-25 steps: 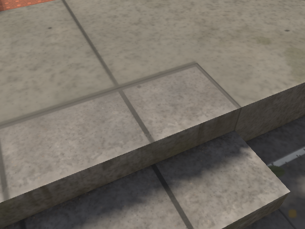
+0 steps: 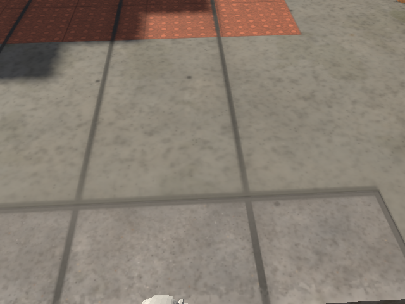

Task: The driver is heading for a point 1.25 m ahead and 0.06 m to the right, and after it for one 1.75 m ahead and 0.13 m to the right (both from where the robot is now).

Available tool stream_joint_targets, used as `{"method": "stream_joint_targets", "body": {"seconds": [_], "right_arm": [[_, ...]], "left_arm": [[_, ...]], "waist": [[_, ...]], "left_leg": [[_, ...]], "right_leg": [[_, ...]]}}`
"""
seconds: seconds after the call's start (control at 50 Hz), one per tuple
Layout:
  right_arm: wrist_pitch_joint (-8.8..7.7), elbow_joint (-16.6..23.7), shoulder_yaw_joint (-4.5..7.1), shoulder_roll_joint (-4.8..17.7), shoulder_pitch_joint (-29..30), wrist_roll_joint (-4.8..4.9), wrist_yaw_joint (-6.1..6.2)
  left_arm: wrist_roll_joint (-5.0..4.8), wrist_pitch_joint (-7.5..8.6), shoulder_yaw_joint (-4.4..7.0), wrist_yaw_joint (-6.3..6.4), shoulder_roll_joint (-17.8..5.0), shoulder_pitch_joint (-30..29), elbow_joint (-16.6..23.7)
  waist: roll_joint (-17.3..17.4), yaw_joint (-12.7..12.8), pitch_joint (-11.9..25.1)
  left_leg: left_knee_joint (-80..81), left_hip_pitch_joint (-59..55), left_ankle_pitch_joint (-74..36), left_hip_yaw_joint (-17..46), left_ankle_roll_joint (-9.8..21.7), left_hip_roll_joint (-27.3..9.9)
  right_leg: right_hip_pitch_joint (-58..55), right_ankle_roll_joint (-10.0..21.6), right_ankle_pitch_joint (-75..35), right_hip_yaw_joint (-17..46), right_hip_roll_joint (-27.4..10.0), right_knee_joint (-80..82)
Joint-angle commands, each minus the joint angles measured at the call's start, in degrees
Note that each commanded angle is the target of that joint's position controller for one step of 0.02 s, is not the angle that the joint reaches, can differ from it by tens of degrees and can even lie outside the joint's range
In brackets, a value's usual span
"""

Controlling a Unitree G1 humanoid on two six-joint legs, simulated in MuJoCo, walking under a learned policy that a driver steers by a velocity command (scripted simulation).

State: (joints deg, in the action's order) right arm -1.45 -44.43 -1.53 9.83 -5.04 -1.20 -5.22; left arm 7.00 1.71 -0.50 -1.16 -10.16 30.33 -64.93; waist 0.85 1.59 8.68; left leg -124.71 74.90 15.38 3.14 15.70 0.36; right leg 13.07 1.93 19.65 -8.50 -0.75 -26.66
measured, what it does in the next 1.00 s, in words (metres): climbs: left foot 0.15 m higher, then right foot 0.15 m higher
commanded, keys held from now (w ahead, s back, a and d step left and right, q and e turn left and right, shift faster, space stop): w+q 0.12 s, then w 0.88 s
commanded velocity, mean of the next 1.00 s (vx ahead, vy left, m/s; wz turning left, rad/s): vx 0.50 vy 0.00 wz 0.21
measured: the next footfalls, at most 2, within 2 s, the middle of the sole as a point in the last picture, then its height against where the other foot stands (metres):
left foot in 0.16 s outside the picture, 0.15 m higher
right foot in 0.66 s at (255, 259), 0.15 m higher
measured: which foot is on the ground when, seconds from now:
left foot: up 0.00-0.14, down 0.16-0.68, up 0.70-1.00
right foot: down 0.00-0.20, up 0.22-0.64, down 0.66-1.00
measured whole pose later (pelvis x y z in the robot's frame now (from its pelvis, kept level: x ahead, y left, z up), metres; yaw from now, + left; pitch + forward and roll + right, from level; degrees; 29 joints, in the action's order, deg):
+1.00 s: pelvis +0.56 -0.03 +0.29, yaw +11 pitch +5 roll -1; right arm -6.4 -52.1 0.8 12.3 -4.6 -3.5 -4.6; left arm 4.6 5.7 -0.7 -1.2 -9.3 25.8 -63.4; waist 1.3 2.3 6.8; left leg -85.6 62.3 -4.9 7.8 7.1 -2.0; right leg 18.2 5.4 19.2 -6.7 3.4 -32.1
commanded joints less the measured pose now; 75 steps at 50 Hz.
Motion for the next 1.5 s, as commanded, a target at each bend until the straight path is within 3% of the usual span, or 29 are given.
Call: {"method": "stream_joint_targets", "body": {"seconds": [0.02, 0.14, 0.18, 0.2, 0.22, 0.24, 0.26, 0.3, 0.34, 0.46, 0.5, 0.56, 0.64, 0.66, 0.68, 0.7, 0.72, 0.76, 0.8, 0.84, 0.92, 1.02, 1.16, 1.26, 1.32, 1.36, 1.38, 1.42, 1.5], "right_arm": [[-0.24, 10.8, -1.51, 2.6, 14.8, 2.38, -1.21], [2.86, 7.6, -1.36, 0.6, 7.5, 0.36, -1.9], [1.91, 4.1, 0.92, 4.7, -6.1, 0.79, 0.99], [1.55, -0.1, 1.94, 9.5, -17.3, 1.99, 2.49], [1.71, -6.4, 3.61, 13.8, -34.2, -1.67, 3.69], [-0.48, -9.3, 5.67, 15.5, -36.5, -3.46, 3.95], [-2.31, -10.7, 5.11, 12.0, -29.0, -3.29, 3.8], [-2.56, -13.4, 2.68, 1.4, -16.8, -0.96, 2.27], [-2.29, -13.9, 0.45, -4.5, -9.3, -2.08, 1.49], [-4.06, -18.7, 0.08, -0.6, -22.0, -6.11, 2.89], [-4.58, -20.7, -0.15, 1.3, -27.5, -6.45, 2.54], [-5.14, -15.1, -0.92, 1.4, -21.5, -2.71, -0.23], [-6.73, -14.9, 2.2, 12.8, -25.7, -1.15, -0.2], [-6.8, -15.3, 3.37, 13.3, -25.5, -2.01, -0.24], [-7.07, -16.5, 2.44, 6.2, -34.2, -3.74, -0.44], [-6.27, -15.0, 1.68, 2.1, -32.6, -3.82, -1.2], [-5.09, -13.4, 3.27, 2.1, -23.5, -1.86, -1.84], [-5.66, -13.7, 3.38, 1.5, -18.4, -0.87, -0.12], [-5.61, -9.6, 2.4, 0.9, -12.5, -1.27, 1.55], [-4.44, -9.0, 1.36, -1.0, -10.9, -0.77, 2.31], [-5.07, -7.9, 2.22, 3.1, -5.6, -1.95, 0.88], [-5.03, -4.0, 2.35, 2.9, 5.5, -2.15, 0.65], [-1.75, 0.5, 3.83, 2.1, 16.6, -1.66, 0.47], [-0.96, 3.1, 5.17, 1.3, 21.1, -1.05, 1.7], [-2.44, 1.3, 7.18, 4.7, 13.4, 0.11, 3.2], [-3.51, -4.1, 7.14, 7.4, -9.0, -0.4, 4.01], [-3.2, -9.8, 7.54, 6.9, -22.8, -1.77, 4.93], [-4.2, -10.6, 8.45, 7.9, -14.8, -2.19, 6.89], [-4.25, -9.6, 5.45, -2.9, -7.4, -1.37, 6.51]], "left_arm": [[2.81, 3.4, -1.78, -0.47, -0.5, -12.9, 7.0], [-3.92, 5.27, 2.31, -1.85, -16.8, 0.0, 6.6], [-1.61, 4.35, 3.9, -3.25, -17.9, 0.1, 7.3], [1.08, 4.63, 2.44, -4.42, -11.5, 2.8, 9.9], [-0.27, 3.47, 1.9, -6.21, -7.9, -3.7, 11.1], [-3.45, 2.75, 1.67, -6.55, -4.8, -8.5, 11.9], [-4.05, 3.5, 1.84, -5.37, -3.7, -13.6, 13.0], [-2.6, 2.7, 0.31, -4.09, 0.2, -18.3, 16.3], [-2.94, 1.13, -0.83, -3.2, 1.3, -17.6, 17.2], [-4.71, 1.59, -2.8, -2.36, 1.1, -31.1, 21.4], [-4.8, 1.75, -2.97, -1.36, -1.6, -40.6, 26.2], [-4.11, -0.55, -4.27, -2.46, 2.3, -46.0, 28.4], [-4.96, 0.31, -1.62, -4.19, -4.3, -40.1, 27.1], [-4.66, 1.42, -0.69, -3.95, -5.6, -32.8, 25.2], [-5.33, 2.15, -0.71, -3.63, -6.9, -23.4, 22.2], [-4.01, 1.28, 0.67, -2.78, -10.8, -8.1, 17.9], [-3.35, 2.08, 2.3, -1.78, -14.4, 1.4, 13.2], [-4.81, 3.87, 2.61, -0.5, -12.9, -7.4, 11.0], [-4.42, 3.26, 0.57, -0.53, -3.5, -15.4, 9.7], [-3.5, 2.96, -0.78, -0.12, 1.4, -20.1, 7.9], [-3.23, 5.22, 0.32, -0.21, -1.9, -22.7, 9.2], [-1.86, 5.96, 0.15, -0.33, -2.7, -3.1, 5.2], [-4.07, 6.39, 0.39, -1.91, -3.0, 2.6, 3.9], [-4.65, 5.83, 1.37, -2.35, -3.0, 4.1, 0.9], [-4.34, 5.35, 3.22, -2.1, -5.9, -0.2, 2.6], [-4.04, 6.49, 0.61, -1.27, 2.3, 6.5, 6.1], [-4.69, 5.63, 1.35, -2.66, 0.1, 0.2, 6.4], [-5.24, 5.39, 3.94, -2.7, -2.7, -9.5, 7.3], [-3.61, 4.48, 2.85, -2.3, 5.3, -9.7, 7.8]], "waist": [[-1.0, -4.4, -4.8], [-12.5, -5.1, -0.4], [-13.8, -7.7, 4.5], [-2.9, -8.4, 17.7], [10.6, -14.6, 16.4], [6.3, -15.5, 5.2], [4.5, -11.1, -5.1], [-0.4, -2.7, -5.1], [-2.5, 3.1, -4.5], [3.4, -2.8, -7.5], [-2.0, -4.5, -8.3], [6.8, -3.9, -9.8], [8.5, -0.7, -5.6], [8.9, 1.3, 0.1], [-2.5, 0.2, 14.0], [-15.1, 6.4, 20.5], [-17.0, 9.7, 12.0], [-10.6, 4.5, -1.6], [0.2, -1.6, -0.3], [0.3, -5.5, -0.3], [-2.0, -6.3, -2.8], [-3.9, 0.6, -3.9], [-5.8, 2.4, -10.4], [-5.6, 1.3, -12.1], [-5.6, -3.1, -4.7], [11.0, -6.7, 18.0], [12.1, -11.8, 16.4], [5.7, -8.6, -5.8], [1.2, -1.2, -5.3]], "left_leg": [[22.9, -12.1, -13.3, -4.7, -1.2, -6.8], [57.9, -27.6, 8.1, -16.4, -8.0, 4.1], [65.3, -52.3, -2.5, -9.5, -4.1, 6.3], [72.4, -77.6, -11.7, 10.9, 4.0, -0.9], [95.2, -85.1, -9.2, 38.1, 11.4, -11.3], [100.1, -78.1, 12.1, 43.7, 5.9, -13.3], [98.7, -66.5, 16.9, 39.1, 3.4, -12.1], [97.7, -57.7, 8.6, 25.7, 2.1, -9.8], [100.8, -50.8, 1.5, 15.4, -1.0, -7.8], [108.2, -53.8, 1.5, 10.8, -1.2, -9.5], [110.0, -63.2, 0.5, 11.3, -2.6, -12.0], [121.8, -37.6, -4.3, 4.3, -2.1, -12.6], [110.2, -66.7, -60.8, 0.5, -3.3, -14.7], [100.1, -70.0, -72.0, -2.2, -6.8, -13.1], [84.4, -51.8, -57.4, 1.2, -10.0, -7.8], [69.8, -36.8, -14.0, 6.2, -10.9, 1.7], [43.4, -25.2, -6.0, 13.1, -10.7, 6.0], [23.6, -18.6, -14.1, 13.6, -9.6, 3.2], [18.4, -18.2, -16.4, 12.6, -7.9, 1.4], [15.7, -14.8, -15.4, 13.9, -5.5, 0.2], [32.3, -20.2, -17.8, 4.8, -6.9, -2.2], [50.9, -8.0, -24.3, 2.0, -11.6, -5.0], [78.9, -21.7, -26.7, -4.1, -13.2, -5.1], [93.5, -31.9, -13.1, -6.0, -12.1, -2.7], [93.7, -58.0, -16.0, -8.0, -8.4, 0.1], [94.3, -107.6, -20.1, 14.5, 6.8, -16.9], [105.5, -108.2, -11.4, 27.6, 5.6, -23.2], [110.3, -79.2, -0.4, 16.2, -2.8, -20.1], [115.7, -65.9, -17.4, 2.8, -2.8, -18.0]], "right_leg": [[20.3, 9.0, -6.7, 2.4, -9.5, 23.6], [-17.0, 11.2, -98.7, -2.7, -18.2, 11.2], [-9.4, 10.0, -112.2, -2.1, -18.1, -4.0], [8.5, 6.9, -89.9, 2.8, -13.4, -20.7], [28.5, 2.5, -12.2, 5.9, 1.2, -46.5], [43.0, 4.3, -13.5, 20.8, 2.6, -70.4], [50.4, 5.5, -14.6, 21.2, 2.2, -83.3], [54.0, 10.2, -14.7, 20.7, 2.6, -90.6], [53.5, 12.7, -15.2, 16.8, -0.8, -88.4], [65.9, 11.0, -4.6, 10.8, -4.2, -92.2], [71.3, 9.9, -8.2, 10.2, -7.2, -73.8], [34.3, 5.6, -6.1, 1.8, -6.0, -58.3], [29.0, 6.2, 6.0, -2.8, 3.1, -40.3], [19.0, 8.6, -1.2, 1.0, 3.1, -36.3], [-8.2, 15.8, -15.4, 19.3, -3.1, -33.5], [-22.2, 19.0, 1.5, 45.7, -10.4, -11.7], [-16.5, 15.9, 21.2, 61.4, -14.0, 0.8], [3.7, 11.9, 25.2, 49.8, -12.6, -1.5], [11.1, 10.3, 5.9, 42.5, -14.5, -2.2], [13.8, 7.7, -6.0, 37.3, -14.3, 0.9], [16.9, 5.8, -8.6, 14.9, -5.8, 8.2], [-5.7, 8.7, -29.4, 15.3, -9.6, 9.0], [-13.1, 10.3, -35.7, 12.7, -12.3, 15.7], [-23.4, 10.5, -45.9, 12.5, -14.6, 13.5], [-15.9, 6.8, -63.0, 10.6, -11.1, 3.5], [17.3, -0.7, -22.1, 8.5, 2.4, -22.3], [25.1, -0.7, 11.0, 10.6, 5.5, -36.6], [29.9, 3.6, 1.3, 14.6, -2.8, -50.2], [22.4, 5.5, -5.0, 14.6, -6.4, -47.4]]}}
Velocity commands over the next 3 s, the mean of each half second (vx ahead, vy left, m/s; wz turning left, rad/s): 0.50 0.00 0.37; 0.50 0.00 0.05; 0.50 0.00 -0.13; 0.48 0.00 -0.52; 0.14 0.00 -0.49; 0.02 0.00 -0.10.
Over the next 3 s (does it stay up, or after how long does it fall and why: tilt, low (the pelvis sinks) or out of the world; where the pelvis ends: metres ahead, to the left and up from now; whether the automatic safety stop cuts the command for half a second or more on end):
stays up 1.25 0.00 0.29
